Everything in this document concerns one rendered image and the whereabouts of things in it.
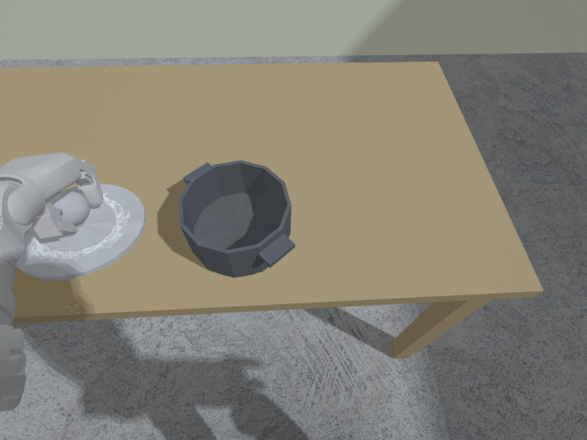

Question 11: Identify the knob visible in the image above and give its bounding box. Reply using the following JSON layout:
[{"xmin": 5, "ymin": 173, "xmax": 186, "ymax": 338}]
[{"xmin": 50, "ymin": 192, "xmax": 90, "ymax": 226}]

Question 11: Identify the lid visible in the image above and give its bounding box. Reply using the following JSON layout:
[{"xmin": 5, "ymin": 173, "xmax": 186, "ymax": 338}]
[{"xmin": 17, "ymin": 184, "xmax": 146, "ymax": 280}]

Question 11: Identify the pot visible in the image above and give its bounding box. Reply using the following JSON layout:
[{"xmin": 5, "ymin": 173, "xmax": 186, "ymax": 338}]
[{"xmin": 178, "ymin": 160, "xmax": 295, "ymax": 278}]

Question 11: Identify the table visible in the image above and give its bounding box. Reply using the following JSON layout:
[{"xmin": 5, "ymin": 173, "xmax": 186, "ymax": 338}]
[{"xmin": 0, "ymin": 61, "xmax": 544, "ymax": 358}]

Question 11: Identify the left robot upper arm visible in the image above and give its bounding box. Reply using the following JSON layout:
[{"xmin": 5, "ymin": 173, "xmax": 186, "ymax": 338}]
[{"xmin": 0, "ymin": 324, "xmax": 27, "ymax": 412}]

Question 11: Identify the left robot forearm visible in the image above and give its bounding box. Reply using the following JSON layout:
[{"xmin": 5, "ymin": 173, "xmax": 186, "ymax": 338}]
[{"xmin": 0, "ymin": 172, "xmax": 46, "ymax": 326}]

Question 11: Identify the robot left hand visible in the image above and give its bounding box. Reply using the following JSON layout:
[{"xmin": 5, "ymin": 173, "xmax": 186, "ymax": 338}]
[{"xmin": 0, "ymin": 152, "xmax": 104, "ymax": 239}]

